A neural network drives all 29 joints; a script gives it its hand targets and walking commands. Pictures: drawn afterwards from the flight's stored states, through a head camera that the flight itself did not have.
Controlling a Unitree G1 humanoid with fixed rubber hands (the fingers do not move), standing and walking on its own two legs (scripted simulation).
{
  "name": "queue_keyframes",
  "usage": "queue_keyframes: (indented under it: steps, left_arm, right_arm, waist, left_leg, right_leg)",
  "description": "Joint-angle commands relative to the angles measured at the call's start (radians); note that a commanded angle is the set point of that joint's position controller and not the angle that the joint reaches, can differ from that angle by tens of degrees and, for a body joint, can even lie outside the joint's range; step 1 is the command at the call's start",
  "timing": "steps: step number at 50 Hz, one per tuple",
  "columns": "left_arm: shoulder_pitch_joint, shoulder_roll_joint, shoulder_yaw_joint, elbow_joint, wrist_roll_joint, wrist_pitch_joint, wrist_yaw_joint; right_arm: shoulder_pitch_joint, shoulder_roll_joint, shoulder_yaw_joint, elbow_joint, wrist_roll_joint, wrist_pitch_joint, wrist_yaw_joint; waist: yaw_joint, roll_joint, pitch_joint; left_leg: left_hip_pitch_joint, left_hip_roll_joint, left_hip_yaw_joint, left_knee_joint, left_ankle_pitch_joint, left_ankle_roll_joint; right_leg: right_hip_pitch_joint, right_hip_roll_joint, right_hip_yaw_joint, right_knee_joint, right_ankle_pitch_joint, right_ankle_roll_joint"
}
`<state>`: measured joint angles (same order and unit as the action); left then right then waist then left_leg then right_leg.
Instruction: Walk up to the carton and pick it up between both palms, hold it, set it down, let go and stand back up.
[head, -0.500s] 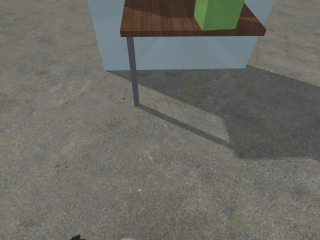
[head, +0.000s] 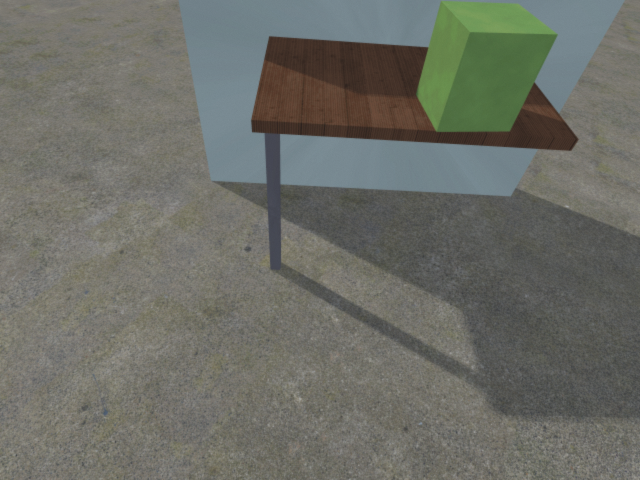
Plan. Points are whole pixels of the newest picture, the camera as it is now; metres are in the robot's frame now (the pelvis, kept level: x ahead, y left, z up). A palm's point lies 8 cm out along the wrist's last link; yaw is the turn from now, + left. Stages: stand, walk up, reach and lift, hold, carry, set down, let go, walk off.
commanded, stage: walk up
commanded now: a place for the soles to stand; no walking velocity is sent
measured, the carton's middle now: (476, 68) +1.10 -0.37 +0.04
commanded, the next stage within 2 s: none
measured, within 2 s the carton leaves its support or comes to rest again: neither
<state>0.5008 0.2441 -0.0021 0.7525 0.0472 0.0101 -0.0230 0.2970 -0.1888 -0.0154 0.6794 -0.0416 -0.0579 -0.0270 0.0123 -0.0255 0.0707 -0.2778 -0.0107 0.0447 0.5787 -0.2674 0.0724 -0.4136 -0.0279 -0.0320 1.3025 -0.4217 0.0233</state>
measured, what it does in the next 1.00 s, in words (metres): walks ahead: right foot, then left foot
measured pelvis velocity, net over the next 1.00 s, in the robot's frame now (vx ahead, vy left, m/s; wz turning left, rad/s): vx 0.37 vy -0.12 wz -0.01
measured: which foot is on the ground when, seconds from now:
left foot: down 0.00-0.40, up 0.42-0.86, down 0.88-1.00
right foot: up 0.00-0.34, down 0.36-0.90, up 0.92-1.00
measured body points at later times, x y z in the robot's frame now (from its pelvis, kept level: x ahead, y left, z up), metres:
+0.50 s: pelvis +0.21 -0.10 +0.00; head +0.24 -0.11 +0.45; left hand +0.34 +0.14 -0.11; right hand +0.20 -0.35 -0.14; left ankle +0.09 +0.04 -0.63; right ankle +0.25 -0.18 -0.73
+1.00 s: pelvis +0.37 -0.12 -0.01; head +0.38 -0.08 +0.44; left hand +0.35 +0.13 -0.16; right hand +0.49 -0.37 -0.09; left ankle +0.43 -0.04 -0.73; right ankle +0.29 -0.22 -0.65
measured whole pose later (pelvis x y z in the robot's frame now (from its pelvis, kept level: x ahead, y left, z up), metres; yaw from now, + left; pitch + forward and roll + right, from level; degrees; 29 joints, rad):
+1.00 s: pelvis +0.37 -0.12 -0.01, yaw +0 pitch -4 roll -2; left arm 0.48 0.25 0.01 0.77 0.06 0.04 -0.03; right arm 0.28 -0.21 -0.03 0.64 -0.05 -0.05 -0.05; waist 0.02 -0.05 0.10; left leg -0.33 0.01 0.07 0.64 -0.25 0.07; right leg -0.34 0.03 -0.05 1.19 -0.49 0.01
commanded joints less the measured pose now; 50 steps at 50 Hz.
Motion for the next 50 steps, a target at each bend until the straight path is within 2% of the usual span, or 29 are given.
queue_keyframes:
  steps: [1,3,7,8,10,13,15,16,17,18,19,20,21,22,24,26,29,33,37,38,41,42,43,44,45,46,47,49,50]
  left_arm:
    - [0.022,0.055,0.041,-0.107,-0.004,-0.012,-0.036]
    - [-0.033,0.053,0.042,-0.123,-0.001,-0.008,-0.045]
    - [-0.187,0.048,0.037,-0.155,0.002,-0.015,-0.058]
    - [-0.226,0.061,0.044,-0.165,0.003,-0.018,-0.056]
    - [-0.277,0.068,0.053,-0.172,0.005,-0.023,-0.055]
    - [-0.302,0.072,0.058,-0.186,0.01,-0.024,-0.046]
    - [-0.285,0.079,0.068,-0.195,0.01,-0.031,-0.04]
    - [-0.211,0.082,0.079,-0.169,0.009,-0.041,-0.032]
    - [-0.081,0.113,0.092,-0.133,0.02,-0.053,-0.022]
    - [0.055,0.217,0.125,-0.107,0.033,-0.061,-0.005]
    - [0.09,0.291,0.142,-0.12,0.026,-0.057,0.007]
    - [0.05,0.26,0.135,-0.126,0.01,-0.042,0.022]
    - [0.021,0.208,0.118,-0.124,-0.01,-0.039,0.027]
    - [-0.005,0.162,0.102,-0.115,-0.024,-0.039,0.028]
    - [-0.065,0.131,0.076,-0.11,-0.025,-0.045,0.029]
    - [-0.098,0.109,0.066,-0.104,-0.017,-0.05,0.022]
    - [-0.086,0.11,0.057,-0.102,-0.02,-0.066,0.021]
    - [-0.038,0.147,0.06,-0.084,-0.012,-0.064,0.006]
    - [0.013,0.158,0.061,-0.066,-0.016,-0.048,0.002]
    - [0.023,0.177,0.061,-0.063,-0.014,-0.046,0.005]
    - [0.009,0.176,0.059,-0.057,-0.017,-0.03,0.01]
    - [0.008,0.154,0.053,-0.058,-0.02,-0.033,0.008]
    - [0.018,0.124,0.044,-0.084,-0.023,-0.037,0.002]
    - [0.085,0.115,0.045,-0.095,-0.011,-0.028,0.003]
    - [0.09,0.171,0.063,-0.083,0.015,-0.01,0.009]
    - [0.039,0.181,0.068,-0.107,0.009,-0.001,0.008]
    - [-0.017,0.181,0.071,-0.112,0.025,0.007,0.005]
    - [-0.015,0.12,0.06,-0.101,0.021,0.02,-0.012]
    - [-0.011,0.105,0.061,-0.109,0.019,0.026,-0.022]
  right_arm:
    - [0.075,-0.17,-0.049,-0.044,-0.004,-0.046,0.002]
    - [0.118,-0.184,-0.051,-0.036,-0.005,-0.05,0.005]
    - [0.166,-0.198,-0.059,-0.039,0.004,-0.055,0.015]
    - [0.197,-0.203,-0.061,-0.039,0.007,-0.053,0.015]
    - [0.27,-0.212,-0.067,-0.035,0.007,-0.049,0.012]
    - [0.324,-0.227,-0.076,-0.032,0.0,-0.035,0.002]
    - [0.317,-0.236,-0.076,-0.033,-0.009,-0.02,0.0]
    - [0.277,-0.252,-0.081,-0.045,-0.006,-0.016,0.002]
    - [0.267,-0.232,-0.07,-0.053,-0.004,-0.008,0.006]
    - [0.314,-0.168,-0.039,-0.078,0.003,-0.008,0.011]
    - [0.365,-0.098,-0.014,-0.1,0.018,-0.004,0.009]
    - [0.327,-0.145,-0.041,-0.095,0.02,0.012,-0.003]
    - [0.253,-0.187,-0.048,-0.097,0.009,0.014,-0.007]
    - [0.186,-0.182,-0.05,-0.099,-0.005,0.01,-0.001]
    - [0.173,-0.152,-0.055,-0.1,0.001,0.017,0.016]
    - [0.229,-0.121,-0.049,-0.077,-0.001,0.021,0.025]
    - [0.192,-0.094,-0.043,-0.078,-0.003,0.023,0.035]
    - [0.031,-0.084,-0.036,-0.127,0.011,0.019,0.027]
    - [-0.041,-0.099,-0.054,-0.132,0.009,0.016,0.017]
    - [-0.032,-0.094,-0.057,-0.123,0.008,0.016,0.015]
    - [0.061,-0.116,-0.073,-0.1,0.004,0.004,-0.001]
    - [0.139,-0.157,-0.088,-0.076,-0.007,-0.003,-0.011]
    - [0.26,-0.232,-0.112,-0.062,-0.025,-0.01,-0.021]
    - [0.308,-0.296,-0.125,-0.067,-0.028,-0.002,-0.028]
    - [0.293,-0.276,-0.116,-0.058,-0.007,0.011,-0.038]
    - [0.246,-0.256,-0.113,-0.063,0.001,0.008,-0.048]
    - [0.216,-0.198,-0.089,-0.057,0.009,0.004,-0.05]
    - [0.114,-0.173,-0.067,-0.068,0.008,-0.005,-0.04]
    - [0.086,-0.172,-0.058,-0.064,0.009,-0.009,-0.034]
  waist:
    - [0.028,0.121,0.062]
    - [0.018,0.164,0.073]
    - [-0.016,0.207,0.104]
    - [-0.044,0.217,0.085]
    - [-0.073,0.209,0.051]
    - [-0.081,0.119,0.046]
    - [-0.064,0.103,0.023]
    - [-0.011,0.08,0.004]
    - [0.051,-0.009,-0.086]
    - [0.097,-0.188,-0.236]
    - [0.082,-0.313,-0.266]
    - [0.115,-0.238,-0.217]
    - [0.097,-0.141,-0.163]
    - [0.093,-0.072,-0.096]
    - [0.042,-0.082,-0.003]
    - [0.014,-0.071,0.002]
    - [0.02,-0.086,0.018]
    - [0.062,-0.138,0.046]
    - [0.076,-0.103,0.034]
    - [0.064,-0.081,0.025]
    - [0.0,0.017,0.057]
    - [-0.05,0.099,0.008]
    - [-0.118,0.199,-0.115]
    - [-0.102,0.301,-0.192]
    - [-0.096,0.161,-0.104]
    - [-0.092,0.153,-0.104]
    - [-0.084,0.044,-0.072]
    - [-0.02,0.019,0.025]
    - [0.004,0.042,0.058]
  left_leg:
    - [0.001,0.154,-0.075,-0.307,0.505,0.069]
    - [0.004,0.151,-0.047,-0.322,0.533,0.047]
    - [0.015,0.164,-0.046,-0.342,0.387,0.063]
    - [0.08,0.184,-0.079,-0.325,0.341,0.076]
    - [0.196,0.238,-0.159,-0.304,0.304,0.086]
    - [0.32,0.295,-0.176,-0.253,0.284,0.115]
    - [0.299,0.292,-0.135,-0.202,0.294,0.106]
    - [0.232,0.265,-0.091,-0.101,0.35,0.081]
    - [0.107,0.192,-0.017,0.123,0.307,0.053]
    - [-0.106,0.094,0.016,0.432,0.034,0.005]
    - [-0.295,-0.031,0.018,0.622,-0.361,-0.048]
    - [-0.388,0.006,-0.04,0.741,-0.322,-0.06]
    - [-0.402,0.044,-0.061,0.795,-0.259,-0.065]
    - [-0.379,0.065,-0.07,0.768,-0.199,-0.063]
    - [-0.277,0.095,-0.077,0.69,-0.126,-0.073]
    - [-0.234,0.075,-0.051,0.638,-0.053,-0.084]
    - [-0.246,0.067,0.002,0.506,0.008,-0.089]
    - [-0.243,0.081,0.024,0.206,0.083,-0.066]
    - [-0.148,0.045,0.034,0.105,0.152,-0.029]
    - [-0.119,0.052,0.019,0.107,0.131,-0.025]
    - [0.047,0.025,0.022,-0.018,0.109,-0.01]
    - [0.207,0.048,-0.034,-0.069,0.09,0.028]
    - [0.415,0.245,-0.305,-0.115,-0.064,0.104]
    - [0.513,0.503,-0.719,-0.198,-0.146,0.227]
    - [0.445,0.524,-0.722,-0.248,-0.124,0.263]
    - [0.462,0.514,-0.695,-0.257,-0.067,0.285]
    - [0.366,0.469,-0.574,-0.281,0.039,0.239]
    - [0.093,0.348,-0.315,-0.312,0.083,0.17]
    - [0.017,0.297,-0.25,-0.335,0.021,0.14]
  right_leg:
    - [-0.102,-0.054,-0.009,-0.181,0.208,0.005]
    - [-0.116,-0.063,-0.034,-0.25,0.29,0.013]
    - [-0.07,-0.097,-0.032,-0.523,0.382,0.001]
    - [-0.081,-0.089,-0.03,-0.587,0.383,-0.002]
    - [-0.118,-0.091,-0.007,-0.638,0.386,-0.02]
    - [-0.18,-0.083,0.013,-0.681,0.298,-0.043]
    - [-0.08,-0.051,-0.009,-0.729,0.23,-0.06]
    - [0.065,-0.038,-0.009,-0.809,0.229,-0.07]
    - [0.31,-0.016,-0.011,-0.844,0.248,-0.093]
    - [0.584,-0.184,0.224,-0.818,0.211,-0.157]
    - [0.711,-0.377,0.536,-0.884,0.242,-0.254]
    - [0.684,-0.397,0.613,-0.958,0.278,-0.343]
    - [0.618,-0.36,0.544,-0.959,0.403,-0.341]
    - [0.512,-0.305,0.405,-0.963,0.558,-0.283]
    - [0.345,-0.215,0.192,-0.948,0.791,-0.208]
    - [0.273,-0.156,0.091,-0.954,0.762,-0.182]
    - [0.246,-0.112,0.036,-0.964,0.729,-0.192]
    - [0.246,-0.13,0.081,-0.969,0.676,-0.176]
    - [0.236,-0.166,0.145,-0.948,0.554,-0.161]
    - [0.226,-0.199,0.181,-0.949,0.495,-0.159]
    - [0.13,-0.182,0.152,-0.848,0.378,-0.119]
    - [0.048,-0.139,0.115,-0.686,0.376,-0.082]
    - [-0.101,-0.045,0.039,-0.39,0.229,-0.035]
    - [-0.252,0.048,-0.001,-0.093,-0.209,0.022]
    - [-0.299,0.022,0.06,0.008,-0.144,0.017]
    - [-0.342,-0.001,0.076,0.081,-0.112,0.005]
    - [-0.301,-0.013,0.084,0.069,-0.052,0.009]
    - [-0.175,-0.046,0.104,-0.027,0.065,0.013]
    - [-0.146,-0.037,0.087,-0.072,0.086,0.009]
